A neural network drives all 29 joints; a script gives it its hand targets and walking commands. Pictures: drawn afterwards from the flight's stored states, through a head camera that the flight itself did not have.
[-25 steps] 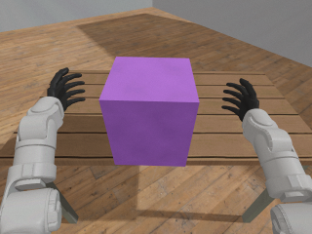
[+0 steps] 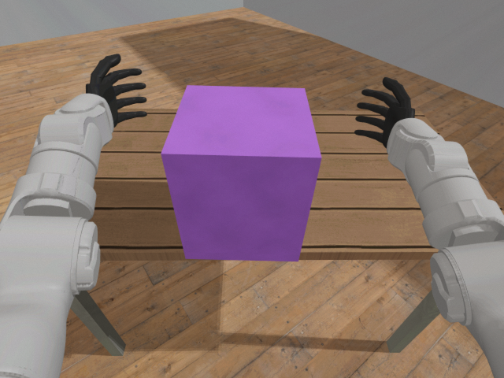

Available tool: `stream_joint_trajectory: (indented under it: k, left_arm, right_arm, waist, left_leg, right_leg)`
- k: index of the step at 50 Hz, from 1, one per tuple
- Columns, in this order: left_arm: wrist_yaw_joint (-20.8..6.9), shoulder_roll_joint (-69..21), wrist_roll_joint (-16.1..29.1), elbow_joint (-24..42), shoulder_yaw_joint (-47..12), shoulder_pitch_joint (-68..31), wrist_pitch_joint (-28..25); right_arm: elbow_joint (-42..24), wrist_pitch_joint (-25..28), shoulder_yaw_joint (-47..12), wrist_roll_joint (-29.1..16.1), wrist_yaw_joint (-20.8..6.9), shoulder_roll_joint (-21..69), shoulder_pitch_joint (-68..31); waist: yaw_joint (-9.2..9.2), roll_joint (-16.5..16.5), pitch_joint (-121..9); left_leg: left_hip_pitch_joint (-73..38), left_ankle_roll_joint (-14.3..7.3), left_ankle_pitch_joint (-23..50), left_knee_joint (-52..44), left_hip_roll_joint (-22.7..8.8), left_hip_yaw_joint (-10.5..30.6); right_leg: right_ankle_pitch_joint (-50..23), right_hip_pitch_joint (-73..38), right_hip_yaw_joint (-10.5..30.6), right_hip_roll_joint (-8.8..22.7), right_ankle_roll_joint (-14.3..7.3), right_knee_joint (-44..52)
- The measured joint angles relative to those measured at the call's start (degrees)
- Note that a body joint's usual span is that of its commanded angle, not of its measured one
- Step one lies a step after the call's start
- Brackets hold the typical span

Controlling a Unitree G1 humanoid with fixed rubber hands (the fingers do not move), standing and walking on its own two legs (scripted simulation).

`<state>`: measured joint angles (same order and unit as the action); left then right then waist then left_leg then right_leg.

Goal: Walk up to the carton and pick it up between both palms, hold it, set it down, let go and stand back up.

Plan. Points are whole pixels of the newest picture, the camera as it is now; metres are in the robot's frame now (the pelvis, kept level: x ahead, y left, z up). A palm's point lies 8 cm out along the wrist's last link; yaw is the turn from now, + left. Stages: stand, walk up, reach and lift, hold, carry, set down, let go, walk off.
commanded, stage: reach and lift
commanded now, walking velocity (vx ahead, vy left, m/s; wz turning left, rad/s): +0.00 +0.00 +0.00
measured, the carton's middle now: (243, 175) +0.49 +0.04 +0.07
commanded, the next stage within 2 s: none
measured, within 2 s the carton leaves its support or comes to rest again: neither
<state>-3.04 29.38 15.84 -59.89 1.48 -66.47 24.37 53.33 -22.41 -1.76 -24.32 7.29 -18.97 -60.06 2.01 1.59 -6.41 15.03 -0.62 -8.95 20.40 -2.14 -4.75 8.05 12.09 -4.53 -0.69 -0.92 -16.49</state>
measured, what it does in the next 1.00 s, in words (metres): stands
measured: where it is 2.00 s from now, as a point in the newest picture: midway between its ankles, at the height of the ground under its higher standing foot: outside the picture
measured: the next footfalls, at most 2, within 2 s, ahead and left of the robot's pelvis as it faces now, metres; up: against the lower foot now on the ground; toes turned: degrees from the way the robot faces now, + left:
none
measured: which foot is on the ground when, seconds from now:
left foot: down 0.00-1.00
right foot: down 0.00-1.00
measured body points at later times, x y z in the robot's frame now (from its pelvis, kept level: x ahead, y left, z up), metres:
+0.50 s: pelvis +0.00 -0.01 +0.00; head +0.02 +0.02 +0.45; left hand +0.48 +0.26 +0.27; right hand +0.47 -0.19 +0.24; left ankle +0.01 +0.11 -0.75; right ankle +0.00 -0.11 -0.75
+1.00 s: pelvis +0.02 -0.01 -0.01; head +0.06 +0.02 +0.44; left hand +0.50 +0.25 +0.19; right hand +0.49 -0.18 +0.16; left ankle +0.01 +0.11 -0.75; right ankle +0.00 -0.11 -0.75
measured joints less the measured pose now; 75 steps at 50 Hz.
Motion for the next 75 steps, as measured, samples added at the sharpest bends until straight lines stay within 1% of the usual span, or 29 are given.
stream_joint_trajectory:
  k: [2, 4, 7, 9, 15, 18, 21, 25, 28, 31, 33, 35, 39, 43, 48, 51, 53, 56, 62, 67, 69, 75]
  left_arm:
    - [0.1, 0.2, 0.3, -1.8, -1.5, -1.0, -0.9]
    - [0.3, 0.4, 1.0, -2.1, -2.5, -1.5, -1.7]
    - [0.7, 0.9, 1.9, -2.3, -3.8, -2.8, -1.9]
    - [0.8, 1.1, 2.0, -3.9, -4.3, -4.6, -1.8]
    - [0.7, 2.1, 2.8, -11.4, -6.3, -9.6, -4.7]
    - [0.4, 2.2, 3.4, -15.0, -7.0, -11.5, -6.2]
    - [0.2, 2.6, 4.1, -17.3, -7.3, -12.6, -7.4]
    - [0.3, 3.6, 5.9, -16.2, -8.2, -13.0, -9.3]
    - [-0.2, 3.8, 6.1, -18.7, -9.2, -14.4, -9.7]
    - [-1.1, 3.0, 5.1, -20.0, -8.9, -13.6, -10.7]
    - [-1.6, 2.1, 4.0, -19.4, -8.2, -11.4, -11.9]
    - [-1.7, 0.8, 3.4, -18.1, -7.0, -8.8, -13.2]
    - [-1.2, -1.0, 1.8, -16.0, -5.2, -4.6, -15.8]
    - [-0.1, -1.9, 1.4, -16.9, -5.7, -3.3, -18.1]
    - [0.8, -1.8, 3.5, -19.2, -6.8, -4.3, -21.3]
    - [0.5, -2.1, 4.0, -20.4, -7.4, -5.1, -22.4]
    - [-0.3, -2.6, 3.4, -21.6, -7.2, -5.1, -22.9]
    - [-1.0, -3.6, 2.2, -21.7, -6.3, -3.3, -23.7]
    - [-0.2, -5.0, 1.3, -20.5, -5.9, 0.3, -27.2]
    - [0.6, -5.1, 2.5, -23.5, -7.2, -2.3, -29.3]
    - [0.6, -5.3, 3.3, -24.9, -7.7, -3.7, -29.8]
    - [0.2, -6.7, 2.9, -27.8, -8.1, -6.3, -30.4]
  right_arm:
    - [2.2, 0.5, 0.3, -0.4, -0.1, 0.2, -1.6]
    - [3.4, 1.1, 0.9, -0.4, -0.3, 0.5, -2.8]
    - [4.7, 1.2, 1.5, -0.2, -0.2, 0.6, -4.4]
    - [5.6, 1.0, 1.6, 0.2, -0.4, 0.4, -5.7]
    - [10.4, 1.9, 1.2, -0.6, -1.0, -0.2, -9.6]
    - [11.9, 2.8, 0.9, -1.4, -1.0, -0.3, -10.9]
    - [12.6, 3.2, 0.6, -0.8, -1.0, -0.3, -11.7]
    - [11.1, 4.1, 0.1, -1.1, -0.9, -0.2, -11.1]
    - [12.9, 4.3, -0.1, -0.8, -0.8, 0.2, -11.6]
    - [13.9, 5.1, -0.1, -0.4, -0.4, 1.2, -11.2]
    - [13.9, 6.0, 0.7, 0.6, -0.2, 2.1, -9.8]
    - [12.6, 7.3, 1.3, 2.0, 0.1, 3.0, -7.4]
    - [10.6, 10.1, 2.9, 4.5, 0.5, 4.8, -3.5]
    - [10.2, 12.1, 3.4, 5.5, 0.6, 5.6, -1.7]
    - [12.4, 14.9, 3.4, 5.6, 0.8, 5.5, -2.3]
    - [14.3, 16.6, 2.4, 5.1, 0.7, 4.7, -2.8]
    - [16.0, 17.3, 1.3, 4.6, 0.8, 4.1, -3.2]
    - [16.9, 18.5, 0.8, 4.8, 0.5, 3.6, -2.5]
    - [15.4, 21.4, 1.1, 5.5, -0.8, 3.8, 0.5]
    - [18.7, 22.4, 0.3, 4.9, -1.3, 4.0, -1.3]
    - [18.8, 22.6, -0.2, 4.9, -1.2, 4.3, -1.7]
    - [20.4, 23.1, 0.8, 7.0, -0.9, 5.2, -3.2]
  waist:
    - [0.04, 0.0, -0.2]
    - [0.22, 0.0, -0.4]
    - [0.6, 0.0, -0.8]
    - [0.68, 0.2, -0.9]
    - [1.08, 0.5, -1.4]
    - [0.98, 0.3, -1.3]
    - [0.96, 0.0, -1.5]
    - [1.16, 0.2, -2.7]
    - [1.39, 0.3, -3.3]
    - [1.44, 0.5, -2.7]
    - [1.39, 0.6, -2.4]
    - [1.18, 0.8, -2.5]
    - [0.79, 1.0, -2.1]
    - [0.07, 0.8, -2.1]
    - [0.02, 0.1, -4.0]
    - [0.11, -0.1, -4.8]
    - [0.17, -0.1, -4.1]
    - [0.2, 0.1, -3.6]
    - [0.28, 0.3, -5.2]
    - [0.42, 0.2, -5.8]
    - [0.45, 0.1, -6.3]
    - [0.65, 0.2, -6.8]
  left_leg:
    - [0.6, 0.1, 0.2, 0.0, 0.0, 0.2]
    - [1.2, 0.2, 0.3, 0.1, 0.0, 0.4]
    - [2.2, 0.3, 0.3, 0.2, 0.0, 0.7]
    - [2.5, 0.3, 0.4, 0.2, 0.0, 0.7]
    - [3.4, 0.4, 0.6, -0.1, -0.1, 0.6]
    - [4.0, 0.4, 0.5, 0.1, -0.1, 0.5]
    - [5.3, 0.5, 0.4, 0.6, -0.2, 0.6]
    - [7.3, 0.6, 0.5, 0.7, -0.2, 1.0]
    - [7.9, 0.8, 0.6, 0.6, -0.2, 1.3]
    - [6.9, 0.9, 0.8, -0.2, -0.1, 1.4]
    - [6.2, 1.0, 0.9, -0.8, -0.1, 1.4]
    - [6.0, 1.0, 1.0, -1.1, -0.1, 1.3]
    - [6.1, 1.0, 0.8, -1.0, -0.1, 1.2]
    - [7.5, 1.0, 0.2, 0.0, -0.3, 0.9]
    - [11.3, 1.0, -0.9, 2.4, -0.4, 1.1]
    - [12.2, 1.1, -1.5, 3.4, -0.5, 1.3]
    - [11.6, 1.0, -1.7, 3.6, -0.4, 1.3]
    - [10.8, 0.9, -1.8, 3.3, -0.3, 1.1]
    - [12.6, 0.9, -2.0, 4.1, -0.5, 0.7]
    - [14.9, 0.6, -1.9, 5.1, -0.4, 0.7]
    - [15.8, 0.5, -1.8, 5.4, -0.3, 0.8]
    - [16.9, 0.4, -1.2, 5.4, 0.0, 1.1]
  right_leg:
    - [-0.3, 0.4, -0.1, 0.0, 0.0, 0.3]
    - [-0.4, 0.8, -0.4, 0.0, -0.1, 0.5]
    - [-0.6, 1.5, -0.7, -0.1, -0.1, 0.7]
    - [-0.7, 1.9, -0.7, -0.1, -0.2, 0.7]
    - [-0.6, 3.0, -0.5, -0.1, -0.2, 0.5]
    - [-0.4, 3.7, -0.5, -0.1, -0.3, 0.0]
    - [-0.2, 5.1, -0.6, -0.2, -0.3, -0.6]
    - [-0.1, 7.0, -0.9, -0.2, -0.5, -0.9]
    - [0.1, 7.7, -1.2, -0.2, -0.6, -0.9]
    - [0.1, 6.7, -1.2, -0.2, -0.7, -0.4]
    - [0.0, 6.1, -1.3, -0.2, -0.6, 0.1]
    - [0.0, 5.9, -1.2, -0.2, -0.6, 0.4]
    - [0.1, 6.0, -1.1, -0.3, -0.6, 0.3]
    - [0.5, 7.5, -0.7, -0.3, -0.6, -0.7]
    - [1.3, 11.0, -0.9, -0.3, -0.5, -2.4]
    - [1.7, 11.7, -1.0, -0.3, -0.5, -3.0]
    - [1.9, 11.0, -1.0, -0.3, -0.3, -3.1]
    - [2.1, 10.4, -0.9, -0.1, -0.3, -3.2]
    - [2.2, 12.5, -0.5, -0.2, -0.3, -4.0]
    - [2.5, 15.0, -0.4, 0.0, -0.2, -5.8]
    - [2.4, 16.0, -0.5, 0.1, -0.2, -6.1]
    - [2.0, 16.9, -0.8, 0.3, -0.1, -6.1]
